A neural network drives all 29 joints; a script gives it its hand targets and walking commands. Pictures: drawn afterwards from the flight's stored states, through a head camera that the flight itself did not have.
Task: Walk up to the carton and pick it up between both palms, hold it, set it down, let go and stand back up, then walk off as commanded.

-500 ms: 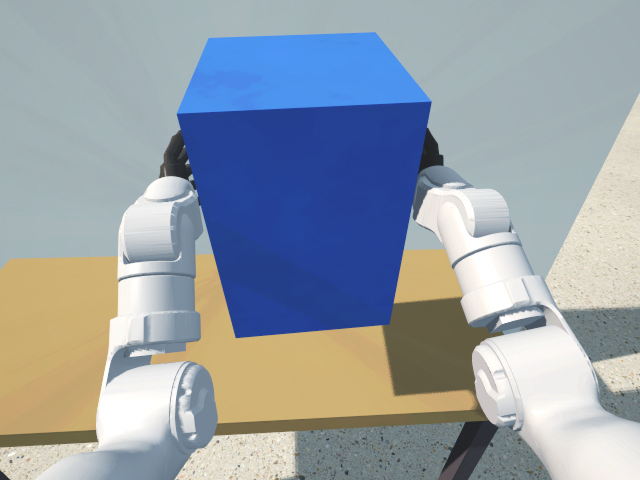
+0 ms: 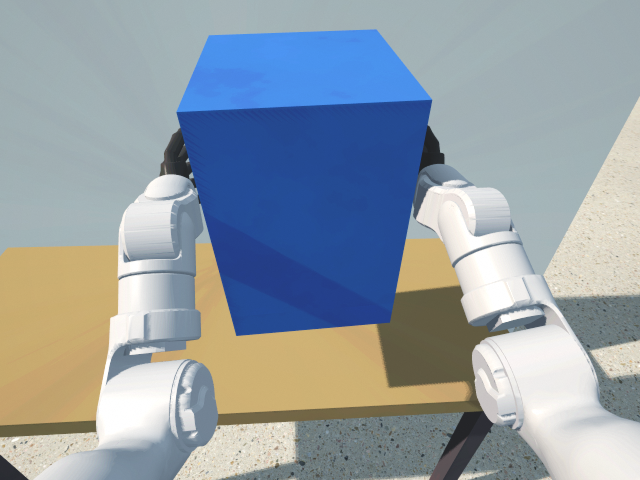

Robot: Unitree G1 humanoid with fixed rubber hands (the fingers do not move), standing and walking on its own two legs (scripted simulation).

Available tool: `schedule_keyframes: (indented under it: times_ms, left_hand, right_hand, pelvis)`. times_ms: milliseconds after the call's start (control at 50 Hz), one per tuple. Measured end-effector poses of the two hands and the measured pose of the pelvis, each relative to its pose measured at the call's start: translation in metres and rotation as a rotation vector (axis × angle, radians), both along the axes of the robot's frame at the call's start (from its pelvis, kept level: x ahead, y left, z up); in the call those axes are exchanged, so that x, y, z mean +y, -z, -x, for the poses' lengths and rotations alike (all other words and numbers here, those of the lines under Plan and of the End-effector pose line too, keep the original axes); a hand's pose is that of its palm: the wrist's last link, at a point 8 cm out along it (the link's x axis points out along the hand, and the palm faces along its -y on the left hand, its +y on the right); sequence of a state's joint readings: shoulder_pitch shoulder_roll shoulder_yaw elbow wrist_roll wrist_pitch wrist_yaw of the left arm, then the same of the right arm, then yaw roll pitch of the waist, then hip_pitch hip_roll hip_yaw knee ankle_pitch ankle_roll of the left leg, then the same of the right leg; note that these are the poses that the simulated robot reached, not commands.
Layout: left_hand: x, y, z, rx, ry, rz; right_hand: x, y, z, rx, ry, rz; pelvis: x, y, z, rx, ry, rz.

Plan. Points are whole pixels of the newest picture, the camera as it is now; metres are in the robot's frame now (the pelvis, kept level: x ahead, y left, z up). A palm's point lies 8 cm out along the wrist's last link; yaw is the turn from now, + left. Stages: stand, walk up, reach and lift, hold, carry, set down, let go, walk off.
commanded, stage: hold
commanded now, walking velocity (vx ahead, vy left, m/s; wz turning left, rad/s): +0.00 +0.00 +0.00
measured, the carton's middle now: (304, 186) +0.40 +0.01 +0.23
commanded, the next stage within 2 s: none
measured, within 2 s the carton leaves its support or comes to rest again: neither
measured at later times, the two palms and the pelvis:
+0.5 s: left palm (170, 186) +0.37 +0.16 +0.26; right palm (428, 174) +0.37 -0.13 +0.26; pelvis +0.00 +0.00 +0.00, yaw +0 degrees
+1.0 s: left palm (172, 181) +0.37 +0.16 +0.26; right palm (431, 169) +0.37 -0.13 +0.27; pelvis +0.00 +0.00 +0.00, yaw +0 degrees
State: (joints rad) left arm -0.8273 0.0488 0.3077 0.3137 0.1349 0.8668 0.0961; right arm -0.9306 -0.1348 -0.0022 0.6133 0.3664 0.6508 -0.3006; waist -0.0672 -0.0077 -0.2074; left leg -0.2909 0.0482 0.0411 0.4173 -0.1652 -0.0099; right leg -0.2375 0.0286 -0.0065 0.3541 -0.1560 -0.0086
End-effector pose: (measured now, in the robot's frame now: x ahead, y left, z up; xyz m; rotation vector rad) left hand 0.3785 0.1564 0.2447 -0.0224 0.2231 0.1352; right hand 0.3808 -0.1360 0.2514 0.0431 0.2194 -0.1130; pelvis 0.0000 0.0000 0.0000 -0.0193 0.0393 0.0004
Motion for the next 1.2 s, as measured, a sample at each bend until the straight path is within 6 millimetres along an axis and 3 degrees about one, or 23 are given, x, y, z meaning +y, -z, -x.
schedule_keyframes:
  times_ms: [320, 740, 1060, 1200]
  left_hand:
    - [0.001, -0.019, 0.010, -0.044, 0.000, 0.004]
    - [0.000, -0.005, 0.003, -0.010, 0.000, -0.012]
    - [0.002, -0.019, 0.012, -0.050, -0.002, -0.005]
    - [0.002, -0.015, 0.010, -0.037, 0.002, -0.003]
  right_hand:
    - [0.001, -0.020, 0.011, -0.043, 0.000, 0.017]
    - [0.000, -0.005, 0.003, -0.009, -0.002, 0.002]
    - [0.002, -0.020, 0.012, -0.048, -0.002, 0.011]
    - [0.001, -0.016, 0.010, -0.036, -0.002, 0.007]
  pelvis:
    - [0.000, 0.000, -0.002, -0.002, -0.001, 0.000]
    - [0.000, 0.000, 0.000, -0.005, -0.001, 0.000]
    - [0.000, 0.000, 0.001, -0.005, -0.001, 0.000]
    - [0.000, 0.000, 0.002, -0.006, -0.002, 0.000]
